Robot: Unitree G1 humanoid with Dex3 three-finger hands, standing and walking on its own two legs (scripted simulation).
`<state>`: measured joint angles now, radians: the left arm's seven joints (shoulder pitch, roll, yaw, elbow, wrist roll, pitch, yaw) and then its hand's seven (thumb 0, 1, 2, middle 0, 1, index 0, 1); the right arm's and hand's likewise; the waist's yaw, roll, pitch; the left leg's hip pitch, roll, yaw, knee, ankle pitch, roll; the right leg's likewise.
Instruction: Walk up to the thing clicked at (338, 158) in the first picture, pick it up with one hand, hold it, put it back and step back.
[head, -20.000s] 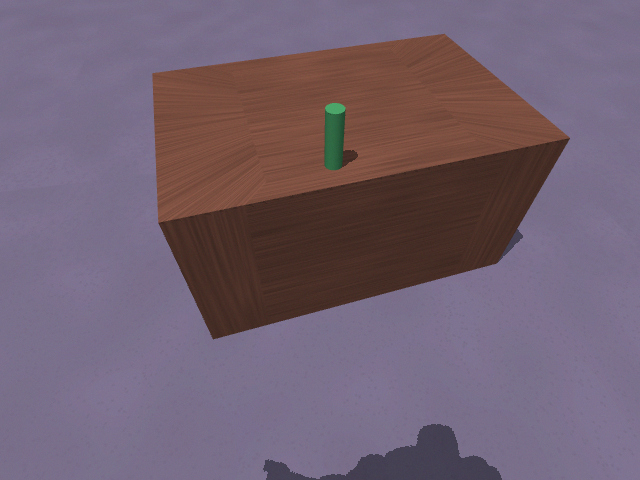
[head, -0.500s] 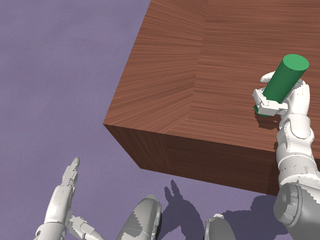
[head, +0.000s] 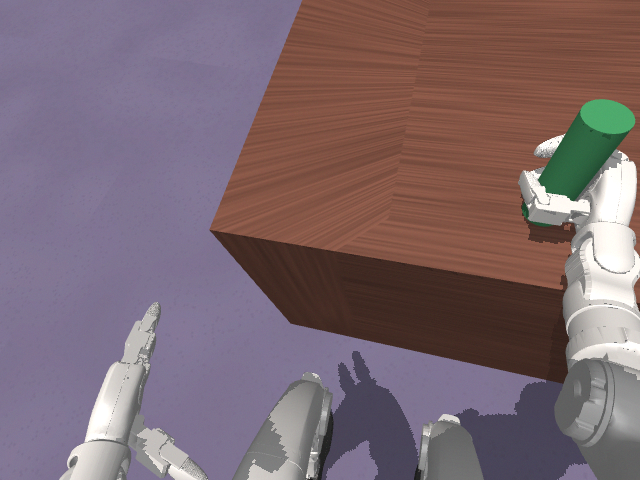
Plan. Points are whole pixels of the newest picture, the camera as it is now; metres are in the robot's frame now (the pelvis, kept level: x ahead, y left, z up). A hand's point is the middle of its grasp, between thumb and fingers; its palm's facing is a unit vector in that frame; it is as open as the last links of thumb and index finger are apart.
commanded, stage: lower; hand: right
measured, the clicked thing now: (568, 171) +0.49 -0.18 +0.04
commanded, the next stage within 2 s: loosen in 0.16 s
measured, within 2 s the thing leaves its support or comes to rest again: rests again in 0.24 s
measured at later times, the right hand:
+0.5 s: hand (544, 191) +0.49 -0.17 +0.00, palm faces +0.08 +1.00 +0.01, open 6.5 cm
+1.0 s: hand (544, 192) +0.49 -0.17 +0.00, palm faces +0.08 +1.00 +0.02, open 7.0 cm
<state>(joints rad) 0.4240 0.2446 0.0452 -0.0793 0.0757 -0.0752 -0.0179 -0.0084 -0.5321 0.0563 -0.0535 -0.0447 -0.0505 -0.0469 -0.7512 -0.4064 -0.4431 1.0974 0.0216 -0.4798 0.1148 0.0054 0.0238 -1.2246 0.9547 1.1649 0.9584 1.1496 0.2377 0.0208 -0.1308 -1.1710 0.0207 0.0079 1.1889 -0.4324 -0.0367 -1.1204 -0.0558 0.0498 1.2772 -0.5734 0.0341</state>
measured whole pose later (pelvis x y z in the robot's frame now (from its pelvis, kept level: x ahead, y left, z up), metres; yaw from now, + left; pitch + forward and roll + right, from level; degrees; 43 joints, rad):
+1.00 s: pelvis -0.01 +0.00 -0.01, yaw +0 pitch +25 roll +3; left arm 0.46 0.25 0.06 -0.17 0.07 -0.07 -0.02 -0.01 -0.52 0.04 -0.06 -0.05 -0.06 -0.05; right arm -0.74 -0.41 -0.46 1.07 0.01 -0.48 0.11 0.00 0.04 -0.75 1.06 0.94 1.06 0.93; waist 0.25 0.02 -0.14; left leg -1.23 0.02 0.01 1.25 -0.45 -0.04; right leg -1.18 -0.05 0.06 1.34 -0.59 0.04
